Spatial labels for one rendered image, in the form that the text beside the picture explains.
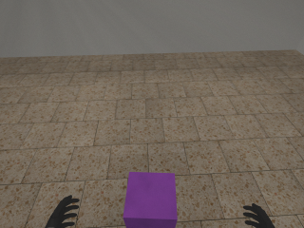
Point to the right robot hand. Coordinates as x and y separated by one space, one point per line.
261 217

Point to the carton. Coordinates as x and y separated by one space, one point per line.
150 200

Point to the left robot hand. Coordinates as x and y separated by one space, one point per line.
58 215

